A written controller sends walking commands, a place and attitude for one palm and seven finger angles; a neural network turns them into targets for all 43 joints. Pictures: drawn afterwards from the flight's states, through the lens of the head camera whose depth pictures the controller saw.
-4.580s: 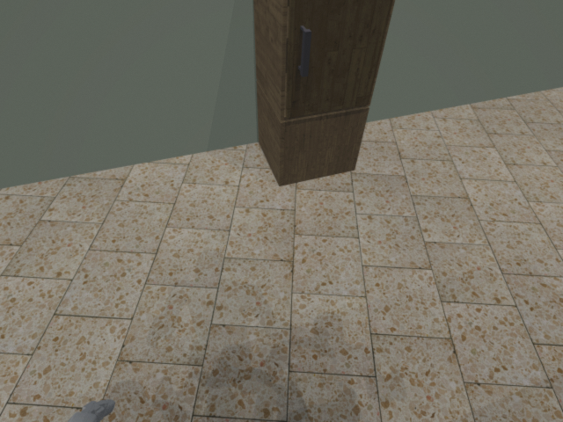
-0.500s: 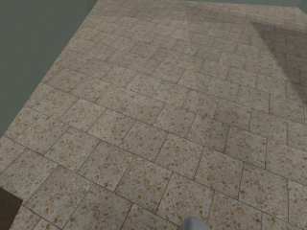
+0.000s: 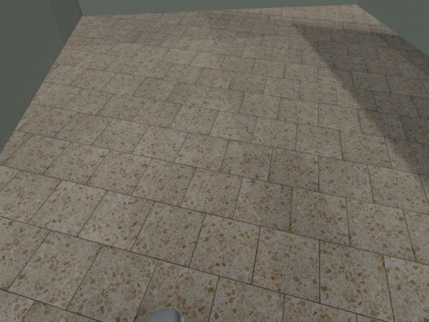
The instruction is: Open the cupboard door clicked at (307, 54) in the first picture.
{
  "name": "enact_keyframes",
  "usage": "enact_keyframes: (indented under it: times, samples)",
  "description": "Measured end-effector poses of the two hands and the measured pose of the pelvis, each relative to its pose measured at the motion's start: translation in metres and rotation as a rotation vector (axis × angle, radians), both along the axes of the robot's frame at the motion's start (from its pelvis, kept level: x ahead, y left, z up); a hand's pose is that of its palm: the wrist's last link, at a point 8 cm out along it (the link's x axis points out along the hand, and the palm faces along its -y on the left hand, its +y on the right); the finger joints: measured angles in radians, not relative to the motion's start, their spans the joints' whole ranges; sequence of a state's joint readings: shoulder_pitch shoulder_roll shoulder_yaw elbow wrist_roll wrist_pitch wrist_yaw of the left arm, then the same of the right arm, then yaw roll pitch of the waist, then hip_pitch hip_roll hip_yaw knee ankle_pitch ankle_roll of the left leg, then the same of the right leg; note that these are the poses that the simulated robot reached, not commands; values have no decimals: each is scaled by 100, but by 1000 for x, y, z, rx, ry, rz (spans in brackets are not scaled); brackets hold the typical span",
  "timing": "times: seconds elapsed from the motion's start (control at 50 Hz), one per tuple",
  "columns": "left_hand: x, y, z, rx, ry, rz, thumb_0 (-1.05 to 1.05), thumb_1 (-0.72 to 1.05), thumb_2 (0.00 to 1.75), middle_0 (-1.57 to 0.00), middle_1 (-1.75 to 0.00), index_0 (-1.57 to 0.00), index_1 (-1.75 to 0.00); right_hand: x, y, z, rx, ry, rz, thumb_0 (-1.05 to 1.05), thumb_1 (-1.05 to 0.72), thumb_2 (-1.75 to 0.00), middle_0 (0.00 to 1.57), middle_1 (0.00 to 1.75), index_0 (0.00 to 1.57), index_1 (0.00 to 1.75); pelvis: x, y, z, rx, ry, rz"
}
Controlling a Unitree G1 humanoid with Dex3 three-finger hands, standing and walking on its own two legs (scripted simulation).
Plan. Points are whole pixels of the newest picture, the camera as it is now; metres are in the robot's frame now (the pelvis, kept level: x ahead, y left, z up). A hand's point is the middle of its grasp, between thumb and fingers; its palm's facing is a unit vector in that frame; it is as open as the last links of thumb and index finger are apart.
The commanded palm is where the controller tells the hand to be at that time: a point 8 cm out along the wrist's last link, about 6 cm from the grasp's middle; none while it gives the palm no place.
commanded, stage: turn to face it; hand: left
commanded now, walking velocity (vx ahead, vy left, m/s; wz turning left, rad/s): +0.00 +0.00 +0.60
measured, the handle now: out of the picture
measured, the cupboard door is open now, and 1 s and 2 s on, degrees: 0 0 0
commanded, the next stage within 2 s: none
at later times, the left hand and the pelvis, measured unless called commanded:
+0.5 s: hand out of the picture +0.05 +0.27 -0.17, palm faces +0.30 -0.92 -0.24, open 7.4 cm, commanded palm none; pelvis +0.03 +0.04 +0.00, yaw +15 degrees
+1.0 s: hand out of the picture -0.02 +0.17 -0.14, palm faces +0.55 -0.78 -0.30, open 7.4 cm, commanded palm none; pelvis +0.03 -0.03 +0.00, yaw +35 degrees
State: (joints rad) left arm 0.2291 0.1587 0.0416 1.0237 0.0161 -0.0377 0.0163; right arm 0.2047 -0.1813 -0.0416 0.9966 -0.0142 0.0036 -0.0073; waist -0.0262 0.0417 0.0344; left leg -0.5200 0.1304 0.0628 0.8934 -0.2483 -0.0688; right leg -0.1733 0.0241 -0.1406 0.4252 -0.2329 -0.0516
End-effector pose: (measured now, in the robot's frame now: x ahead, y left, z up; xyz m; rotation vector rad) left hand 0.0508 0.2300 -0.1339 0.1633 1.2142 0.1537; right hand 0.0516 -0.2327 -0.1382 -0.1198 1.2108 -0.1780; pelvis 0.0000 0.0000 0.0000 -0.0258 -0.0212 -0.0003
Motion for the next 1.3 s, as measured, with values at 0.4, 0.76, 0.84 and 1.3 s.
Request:
enact_keyframes:
  times: [0.4,0.76,0.84,1.3]
  samples:
    - [-20,73,-14,-9,85,249,1,91,90,-20,-30,-20,-30,73,55,16,-73,62,210,0,-91,-90,20,30,20,30,33,48,1,-28,43,202]
    - [-36,30,16,110,-55,408,0,90,90,-20,-30,-20,-30,119,-2,-9,-43,71,369,1,-90,-90,20,30,20,30,29,-13,-7,19,61,418]
    - [-68,6,27,118,5,476,1,90,90,-20,-30,-20,-30,137,-9,-5,-35,70,433,1,-90,-90,20,30,20,30,32,-24,2,40,55,478]
    - [-214,-29,-18,-7,174,855,1,90,90,-20,-30,-20,-30,232,141,14,-48,-119,903,0,-90,-90,20,30,20,30,15,0,-13,31,45,784]
